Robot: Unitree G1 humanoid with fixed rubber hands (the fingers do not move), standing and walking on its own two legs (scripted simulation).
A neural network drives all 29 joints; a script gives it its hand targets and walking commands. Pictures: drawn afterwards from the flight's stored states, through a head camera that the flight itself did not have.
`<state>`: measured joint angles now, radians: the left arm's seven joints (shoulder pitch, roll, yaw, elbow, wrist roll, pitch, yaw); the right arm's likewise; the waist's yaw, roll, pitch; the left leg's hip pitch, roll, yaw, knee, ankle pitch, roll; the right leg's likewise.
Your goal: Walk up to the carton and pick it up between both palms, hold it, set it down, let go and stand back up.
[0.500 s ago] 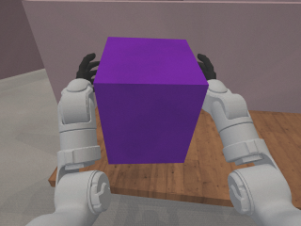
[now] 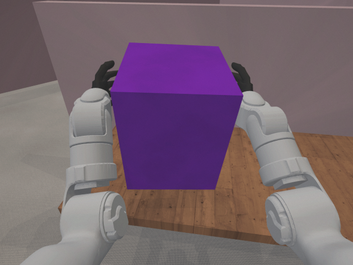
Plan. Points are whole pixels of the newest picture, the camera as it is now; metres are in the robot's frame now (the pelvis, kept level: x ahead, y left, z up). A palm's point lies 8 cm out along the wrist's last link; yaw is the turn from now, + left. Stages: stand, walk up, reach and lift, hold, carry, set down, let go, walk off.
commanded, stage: hold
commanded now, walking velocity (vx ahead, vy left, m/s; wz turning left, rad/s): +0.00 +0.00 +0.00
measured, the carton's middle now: (173, 117) +0.38 +0.01 +0.23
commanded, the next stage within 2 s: none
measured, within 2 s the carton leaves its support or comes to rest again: neither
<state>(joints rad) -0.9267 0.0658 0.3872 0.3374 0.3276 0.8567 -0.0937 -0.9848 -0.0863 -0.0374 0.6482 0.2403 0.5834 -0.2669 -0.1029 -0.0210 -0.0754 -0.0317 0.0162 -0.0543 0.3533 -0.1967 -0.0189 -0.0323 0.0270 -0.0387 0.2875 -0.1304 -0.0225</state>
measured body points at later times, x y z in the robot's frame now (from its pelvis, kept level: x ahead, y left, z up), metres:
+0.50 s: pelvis +0.00 +0.01 +0.00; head -0.08 +0.02 +0.44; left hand +0.39 +0.15 +0.29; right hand +0.38 -0.14 +0.28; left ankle +0.01 +0.13 -0.75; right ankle +0.03 -0.10 -0.75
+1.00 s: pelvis +0.00 +0.00 +0.00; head -0.08 +0.02 +0.44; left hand +0.39 +0.15 +0.29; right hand +0.38 -0.14 +0.28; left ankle +0.01 +0.13 -0.75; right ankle +0.03 -0.10 -0.75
